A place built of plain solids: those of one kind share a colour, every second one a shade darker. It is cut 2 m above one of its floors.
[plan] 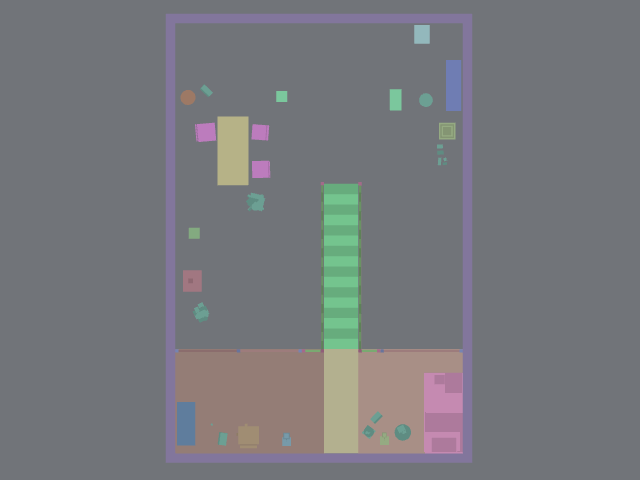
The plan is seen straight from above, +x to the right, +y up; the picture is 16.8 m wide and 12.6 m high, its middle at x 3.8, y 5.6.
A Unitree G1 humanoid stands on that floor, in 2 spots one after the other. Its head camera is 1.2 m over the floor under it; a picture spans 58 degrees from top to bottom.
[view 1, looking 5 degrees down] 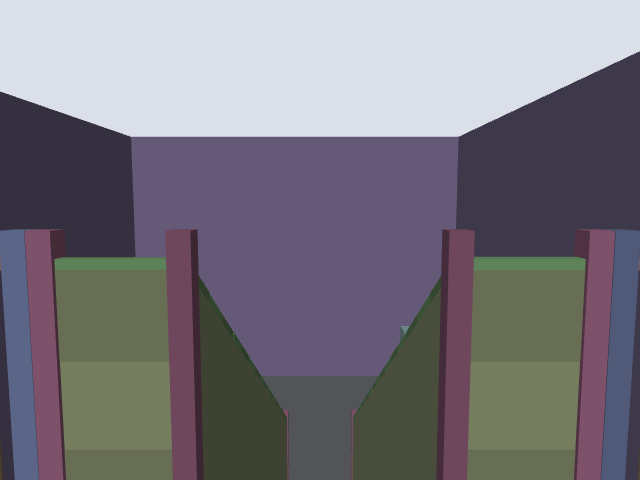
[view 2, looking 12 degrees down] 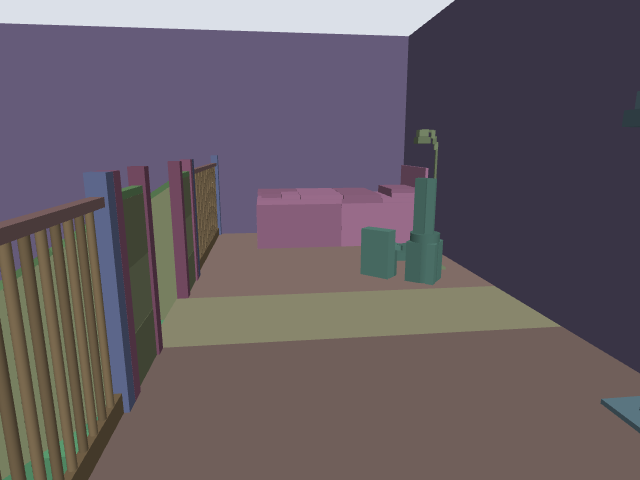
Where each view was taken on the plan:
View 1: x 4.36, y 1.14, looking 90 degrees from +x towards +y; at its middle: wall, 10.19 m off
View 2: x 1.34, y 1.99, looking -7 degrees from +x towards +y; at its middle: bedstead_gallery_bed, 5.34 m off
